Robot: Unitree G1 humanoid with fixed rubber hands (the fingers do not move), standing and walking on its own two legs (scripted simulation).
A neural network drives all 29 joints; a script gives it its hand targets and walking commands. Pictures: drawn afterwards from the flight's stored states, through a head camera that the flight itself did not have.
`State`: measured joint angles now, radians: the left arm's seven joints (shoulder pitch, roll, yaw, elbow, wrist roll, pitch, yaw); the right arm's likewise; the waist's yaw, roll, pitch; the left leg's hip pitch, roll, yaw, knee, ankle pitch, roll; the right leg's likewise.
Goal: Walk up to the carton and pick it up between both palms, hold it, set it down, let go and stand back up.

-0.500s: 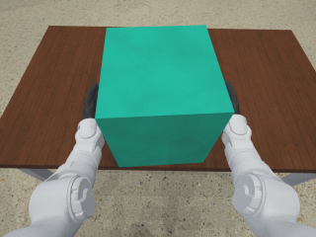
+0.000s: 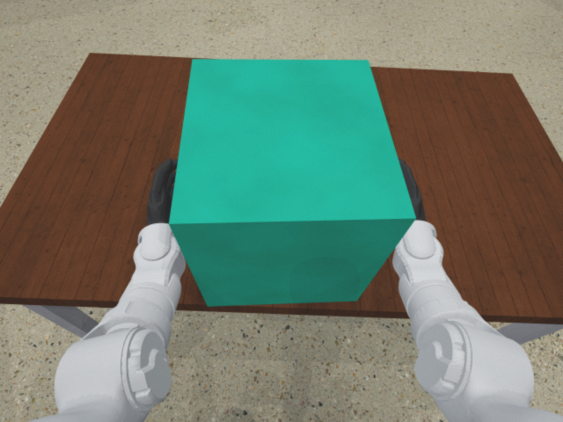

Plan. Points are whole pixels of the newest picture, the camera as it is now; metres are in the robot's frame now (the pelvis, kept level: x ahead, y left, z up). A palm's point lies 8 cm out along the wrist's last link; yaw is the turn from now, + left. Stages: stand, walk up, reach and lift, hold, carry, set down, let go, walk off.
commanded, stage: reach and lift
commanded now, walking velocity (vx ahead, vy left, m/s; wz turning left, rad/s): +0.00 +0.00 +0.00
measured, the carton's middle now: (282, 191) +0.48 +0.02 +0.01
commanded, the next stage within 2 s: none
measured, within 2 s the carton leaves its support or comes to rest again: leaves its support in 0.90 s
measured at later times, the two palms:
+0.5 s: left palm (166, 229) +0.39 +0.19 +0.03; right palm (418, 230) +0.40 -0.17 +0.05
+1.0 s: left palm (157, 233) +0.37 +0.19 +0.05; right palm (422, 237) +0.38 -0.16 +0.07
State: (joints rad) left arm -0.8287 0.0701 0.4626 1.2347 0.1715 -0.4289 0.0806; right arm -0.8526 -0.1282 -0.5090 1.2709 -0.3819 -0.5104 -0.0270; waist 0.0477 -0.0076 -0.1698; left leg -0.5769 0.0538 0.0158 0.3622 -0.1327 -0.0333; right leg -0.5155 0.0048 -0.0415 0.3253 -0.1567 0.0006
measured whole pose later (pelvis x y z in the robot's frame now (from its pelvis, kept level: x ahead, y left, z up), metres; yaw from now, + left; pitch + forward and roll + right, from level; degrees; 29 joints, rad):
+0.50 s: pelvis -0.03 +0.01 +0.00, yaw -2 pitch +21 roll -1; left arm -0.85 0.08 0.37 1.31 0.11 -0.47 0.11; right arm -0.87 -0.17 -0.43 1.38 -0.29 -0.58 -0.05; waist 0.05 -0.03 -0.21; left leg -0.64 0.06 0.05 0.35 -0.09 -0.02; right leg -0.59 0.01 -0.01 0.32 -0.10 0.00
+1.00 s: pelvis -0.02 +0.01 +0.00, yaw +0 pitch +17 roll -1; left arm -0.72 0.14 0.02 1.24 -0.23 -0.36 0.14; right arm -0.70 -0.18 0.00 1.12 0.09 -0.31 -0.10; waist 0.02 0.04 -0.26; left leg -0.58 0.05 0.01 0.44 -0.15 -0.02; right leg -0.51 0.00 -0.05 0.39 -0.17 0.00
